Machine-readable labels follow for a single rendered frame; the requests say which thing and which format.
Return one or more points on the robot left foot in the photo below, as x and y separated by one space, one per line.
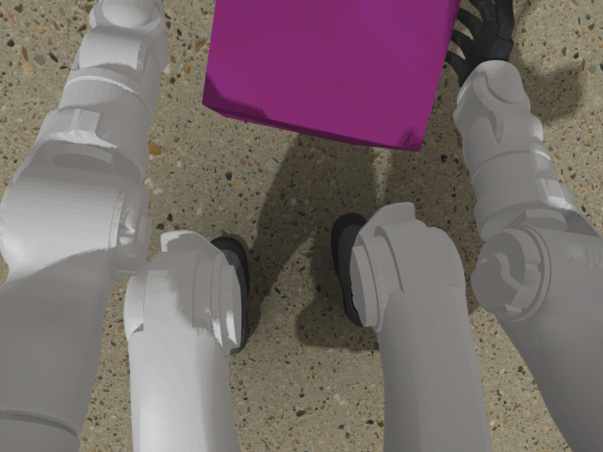
236 256

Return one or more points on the robot left forearm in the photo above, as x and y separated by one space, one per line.
109 99

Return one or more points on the robot right foot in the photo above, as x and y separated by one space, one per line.
344 233

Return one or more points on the robot foot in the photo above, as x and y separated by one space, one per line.
236 256
344 233

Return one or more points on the carton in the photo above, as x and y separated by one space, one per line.
363 72

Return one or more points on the right robot upper arm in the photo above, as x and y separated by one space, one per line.
545 288

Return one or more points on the robot right forearm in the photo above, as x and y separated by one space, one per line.
509 166

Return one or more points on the right robot hand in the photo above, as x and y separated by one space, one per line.
492 36

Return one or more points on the left robot upper arm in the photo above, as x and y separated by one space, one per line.
68 235

